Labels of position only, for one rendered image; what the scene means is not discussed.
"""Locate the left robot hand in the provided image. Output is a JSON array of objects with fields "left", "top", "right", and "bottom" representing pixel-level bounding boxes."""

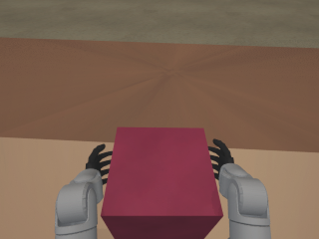
[{"left": 85, "top": 143, "right": 113, "bottom": 185}]

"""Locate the carton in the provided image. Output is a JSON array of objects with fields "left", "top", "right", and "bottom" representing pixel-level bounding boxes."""
[{"left": 101, "top": 126, "right": 223, "bottom": 239}]

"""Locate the right robot hand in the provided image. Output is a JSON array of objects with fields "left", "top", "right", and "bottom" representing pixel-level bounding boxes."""
[{"left": 208, "top": 138, "right": 234, "bottom": 180}]

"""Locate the left robot forearm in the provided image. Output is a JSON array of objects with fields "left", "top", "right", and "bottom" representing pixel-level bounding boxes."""
[{"left": 54, "top": 168, "right": 104, "bottom": 239}]

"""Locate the right robot forearm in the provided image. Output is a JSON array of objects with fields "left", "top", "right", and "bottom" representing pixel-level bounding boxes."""
[{"left": 218, "top": 163, "right": 271, "bottom": 239}]

